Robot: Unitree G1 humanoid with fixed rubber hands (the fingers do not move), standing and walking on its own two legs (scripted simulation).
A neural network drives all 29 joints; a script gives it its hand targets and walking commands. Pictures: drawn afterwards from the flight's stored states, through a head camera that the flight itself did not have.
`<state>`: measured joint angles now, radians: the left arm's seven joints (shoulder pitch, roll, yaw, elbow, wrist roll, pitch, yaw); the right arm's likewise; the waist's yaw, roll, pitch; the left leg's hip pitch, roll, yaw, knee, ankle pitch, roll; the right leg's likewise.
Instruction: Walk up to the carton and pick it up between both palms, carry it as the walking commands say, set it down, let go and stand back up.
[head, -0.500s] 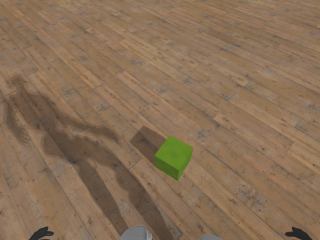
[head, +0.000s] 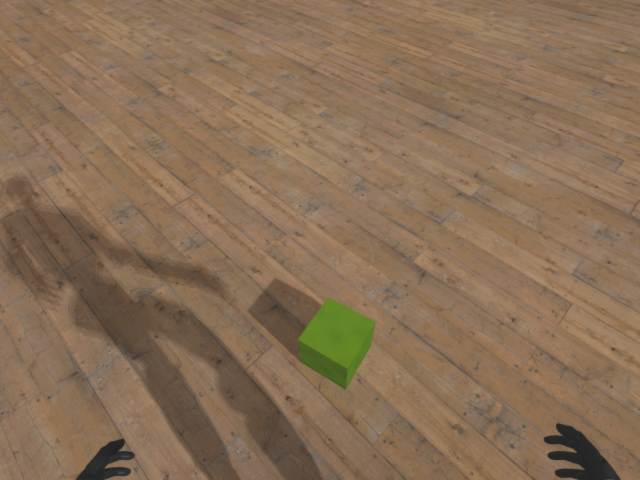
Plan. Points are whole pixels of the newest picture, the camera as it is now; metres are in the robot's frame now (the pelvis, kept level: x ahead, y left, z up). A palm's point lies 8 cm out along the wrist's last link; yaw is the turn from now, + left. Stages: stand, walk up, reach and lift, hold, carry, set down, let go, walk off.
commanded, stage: walk up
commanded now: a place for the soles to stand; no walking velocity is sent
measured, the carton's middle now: (336, 342) +0.61 -0.01 -0.68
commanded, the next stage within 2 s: none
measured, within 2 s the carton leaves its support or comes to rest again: neither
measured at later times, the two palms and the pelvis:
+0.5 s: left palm out of the picture +0.13 +0.47 -0.07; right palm (565, 455) +0.17 -0.28 -0.08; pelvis +0.06 +0.09 -0.02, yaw -11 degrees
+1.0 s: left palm (24, 291) +0.39 +0.52 -0.05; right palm (472, 426) +0.21 -0.18 -0.11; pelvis +0.21 +0.18 -0.03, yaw -23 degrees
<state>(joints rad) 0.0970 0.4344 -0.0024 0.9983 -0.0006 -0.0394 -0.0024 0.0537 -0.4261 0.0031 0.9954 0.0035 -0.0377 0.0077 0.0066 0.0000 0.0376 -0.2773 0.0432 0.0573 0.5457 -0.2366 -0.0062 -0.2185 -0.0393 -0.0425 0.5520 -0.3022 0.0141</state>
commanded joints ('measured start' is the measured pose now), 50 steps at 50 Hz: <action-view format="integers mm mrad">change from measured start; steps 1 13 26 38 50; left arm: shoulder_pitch -51 159 207 462 304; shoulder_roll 172 343 276 465 365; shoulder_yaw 30 157 110 199 128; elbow -4 -34 -181 -196 -314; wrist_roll -1 11 12 25 27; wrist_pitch -6 -57 -50 -95 -69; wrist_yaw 2 48 92 106 79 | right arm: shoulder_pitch -43 -115 167 142 199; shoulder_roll -175 -194 -345 -161 -188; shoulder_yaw -32 -125 -221 -152 -166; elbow -3 -208 -324 -452 -375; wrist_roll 0 -75 -52 -51 -24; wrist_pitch -7 55 51 77 72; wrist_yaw -2 98 88 75 52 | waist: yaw -4 23 -110 76 5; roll -17 -61 216 -170 -239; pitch -69 56 -31 -67 -30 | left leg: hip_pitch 99 -480 136 -576 -99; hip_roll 90 82 350 -19 18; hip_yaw -104 -185 -620 -141 38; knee -129 368 -338 581 359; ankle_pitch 157 -138 -677 -348 -134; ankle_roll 51 3 248 32 -1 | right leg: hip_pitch -11 210 -552 240 -290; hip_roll -103 -321 15 -413 -111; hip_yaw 107 575 134 859 223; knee -172 -357 653 -261 77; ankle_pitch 139 -353 -231 -338 375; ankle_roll -60 -277 -54 -241 -215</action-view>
